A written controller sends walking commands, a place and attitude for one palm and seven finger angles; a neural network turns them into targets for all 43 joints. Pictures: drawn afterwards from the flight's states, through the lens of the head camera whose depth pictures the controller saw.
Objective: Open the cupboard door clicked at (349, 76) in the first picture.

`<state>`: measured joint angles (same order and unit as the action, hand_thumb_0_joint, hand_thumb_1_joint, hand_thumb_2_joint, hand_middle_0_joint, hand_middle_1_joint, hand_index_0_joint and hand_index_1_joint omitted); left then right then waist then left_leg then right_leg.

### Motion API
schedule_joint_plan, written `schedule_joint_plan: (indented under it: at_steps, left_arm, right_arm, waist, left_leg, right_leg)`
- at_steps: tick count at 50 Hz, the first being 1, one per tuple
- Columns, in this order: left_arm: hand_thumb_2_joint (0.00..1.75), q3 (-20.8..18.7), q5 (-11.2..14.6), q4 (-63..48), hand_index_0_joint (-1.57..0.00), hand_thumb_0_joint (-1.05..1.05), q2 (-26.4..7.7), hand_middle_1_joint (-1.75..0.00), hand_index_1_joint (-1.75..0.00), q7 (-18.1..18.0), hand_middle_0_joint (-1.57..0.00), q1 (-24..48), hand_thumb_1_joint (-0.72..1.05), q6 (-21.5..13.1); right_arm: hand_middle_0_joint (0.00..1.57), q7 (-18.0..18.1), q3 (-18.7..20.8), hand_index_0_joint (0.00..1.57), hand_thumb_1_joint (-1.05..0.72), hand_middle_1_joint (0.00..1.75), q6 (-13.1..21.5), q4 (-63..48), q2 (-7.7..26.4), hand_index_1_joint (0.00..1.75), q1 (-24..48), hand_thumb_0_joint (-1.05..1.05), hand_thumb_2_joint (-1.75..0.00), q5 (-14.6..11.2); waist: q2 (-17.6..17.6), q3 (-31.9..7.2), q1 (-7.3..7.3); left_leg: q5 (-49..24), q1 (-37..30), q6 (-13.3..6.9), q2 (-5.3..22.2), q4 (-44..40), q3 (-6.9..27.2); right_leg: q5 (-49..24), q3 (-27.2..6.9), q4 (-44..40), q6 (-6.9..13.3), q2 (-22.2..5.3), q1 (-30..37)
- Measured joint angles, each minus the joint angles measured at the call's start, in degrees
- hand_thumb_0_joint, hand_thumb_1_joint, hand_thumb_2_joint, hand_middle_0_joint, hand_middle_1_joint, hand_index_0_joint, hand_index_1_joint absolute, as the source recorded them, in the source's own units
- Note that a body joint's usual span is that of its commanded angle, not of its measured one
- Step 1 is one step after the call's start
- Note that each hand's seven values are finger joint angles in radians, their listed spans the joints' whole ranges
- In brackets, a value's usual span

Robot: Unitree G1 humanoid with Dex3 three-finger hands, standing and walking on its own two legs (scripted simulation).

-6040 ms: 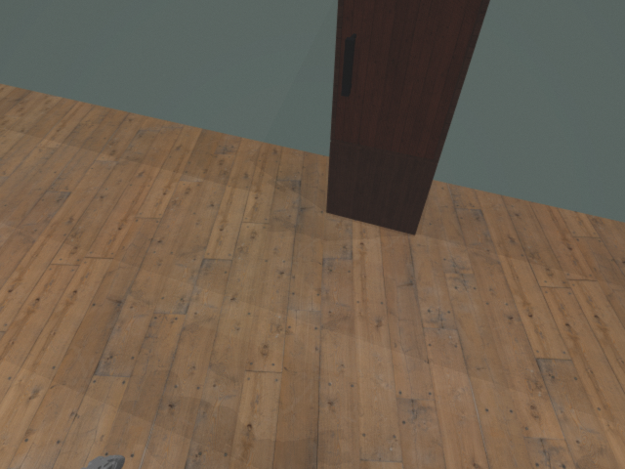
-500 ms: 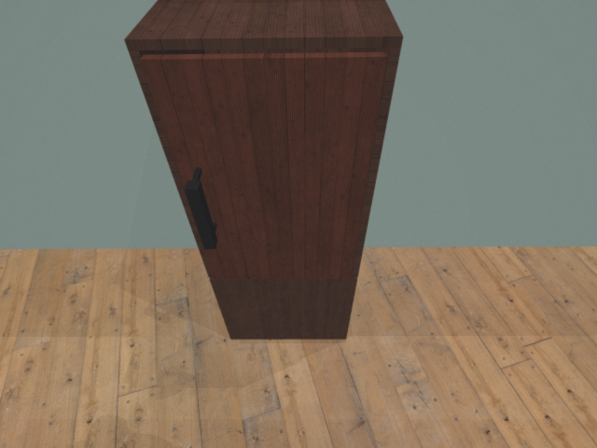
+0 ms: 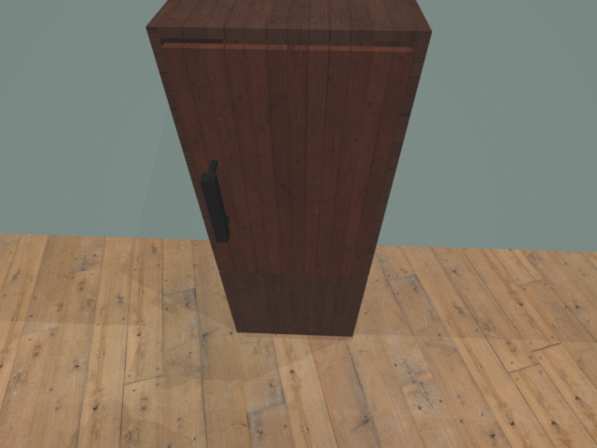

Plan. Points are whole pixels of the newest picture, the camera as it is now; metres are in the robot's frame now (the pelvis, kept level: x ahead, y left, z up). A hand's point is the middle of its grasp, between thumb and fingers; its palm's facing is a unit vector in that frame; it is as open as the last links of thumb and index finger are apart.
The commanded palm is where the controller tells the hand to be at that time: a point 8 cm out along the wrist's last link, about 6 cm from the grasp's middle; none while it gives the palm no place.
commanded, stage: look again from close up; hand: left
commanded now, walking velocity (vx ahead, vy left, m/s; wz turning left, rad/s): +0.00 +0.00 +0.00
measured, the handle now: (218, 202) +0.57 +0.19 -0.05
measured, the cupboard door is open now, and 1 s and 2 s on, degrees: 0 0 0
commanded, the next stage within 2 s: shuffle to correct the standing spot in 0.40 s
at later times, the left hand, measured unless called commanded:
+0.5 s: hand out of the picture +0.03 +0.28 -0.16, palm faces -0.02 -0.96 -0.29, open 7.3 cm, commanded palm none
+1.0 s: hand out of the picture -0.06 +0.17 -0.18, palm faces +0.04 -0.99 -0.11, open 7.3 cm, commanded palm none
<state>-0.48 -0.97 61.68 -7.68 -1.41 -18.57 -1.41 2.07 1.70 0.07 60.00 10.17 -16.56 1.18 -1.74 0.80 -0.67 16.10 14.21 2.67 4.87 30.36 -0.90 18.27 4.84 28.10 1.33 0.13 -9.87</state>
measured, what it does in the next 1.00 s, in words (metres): stands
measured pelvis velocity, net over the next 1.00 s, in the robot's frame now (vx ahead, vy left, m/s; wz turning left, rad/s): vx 0.01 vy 0.02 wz -0.04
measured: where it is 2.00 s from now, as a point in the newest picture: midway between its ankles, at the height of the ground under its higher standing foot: outside the picture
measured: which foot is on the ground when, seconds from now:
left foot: down 0.00-1.00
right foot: down 0.00-1.00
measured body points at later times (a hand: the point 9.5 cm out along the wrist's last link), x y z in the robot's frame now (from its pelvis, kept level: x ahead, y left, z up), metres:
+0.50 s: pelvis -0.04 +0.05 +0.00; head -0.05 +0.06 +0.45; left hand +0.03 +0.33 -0.13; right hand +0.04 -0.21 -0.13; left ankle +0.00 +0.15 -0.74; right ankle -0.04 -0.10 -0.74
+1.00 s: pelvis +0.01 +0.02 -0.01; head +0.01 +0.04 +0.44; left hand -0.06 +0.22 -0.17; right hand -0.02 -0.21 -0.16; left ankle +0.00 +0.14 -0.74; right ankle -0.04 -0.10 -0.73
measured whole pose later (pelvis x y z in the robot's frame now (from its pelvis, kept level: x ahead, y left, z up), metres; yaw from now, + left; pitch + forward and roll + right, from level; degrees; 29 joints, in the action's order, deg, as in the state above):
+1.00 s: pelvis +0.01 +0.02 -0.01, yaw -2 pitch -1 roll -1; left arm -1.2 -1.2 64.1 -6.1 -0.5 -25.7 1.6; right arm 2.1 1.4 0.3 63.5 8.2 -19.2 0.8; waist 1.3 0.4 0.1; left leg 19.7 14.1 0.7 3.9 34.9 -4.6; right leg 21.0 2.2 32.7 -0.6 -1.1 -10.7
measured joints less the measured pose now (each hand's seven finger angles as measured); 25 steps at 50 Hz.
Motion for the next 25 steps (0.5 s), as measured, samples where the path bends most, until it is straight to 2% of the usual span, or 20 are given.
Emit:
schedule_joint_plan:
  at_steps: [7,13,25]
  left_arm:
    - [0.89,-0.7,0.0,-3.4,-0.2,0.0,-4.2,-0.3,-0.3,-0.4,-0.2,1.9,0.91,1.0]
    - [0.9,-0.7,0.0,-5.2,-0.2,0.0,-7.2,-0.3,-0.3,0.0,-0.2,4.7,0.91,1.7]
    - [0.9,0.0,-0.2,-4.4,-0.2,0.0,-9.0,-0.3,-0.3,0.8,-0.2,5.6,0.91,2.1]
  right_arm:
    - [0.2,-0.2,0.2,0.2,-0.91,0.3,0.2,-2.7,1.9,0.29,3.3,0.01,-0.9,-0.1]
    - [0.2,-0.9,-0.4,0.2,-0.91,0.3,0.3,-4.0,3.0,0.29,5.8,0.01,-0.9,0.0]
    - [0.2,-2.1,-1.1,0.2,-0.91,0.3,0.0,-2.8,4.3,0.3,5.5,0.01,-0.9,-0.1]
  waist:
    - [1.6,-0.8,0.68]
    - [2.0,-1.3,0.84]
    - [2.2,-0.8,0.73]
  left_leg:
    - [1.1,-0.8,-1.3,-1.6,1.8,-1.6]
    - [0.2,-1.0,-2.7,-2.5,1.4,-2.4]
    - [-4.3,-1.1,-4.4,-4.6,-3.8,-3.3]
  right_leg:
    - [0.9,-1.6,2.6,-1.8,-1.8,0.0]
    - [-0.6,-2.3,1.6,-3.1,-2.8,0.3]
    - [-4.9,-3.0,-2.7,-4.4,-4.6,-0.1]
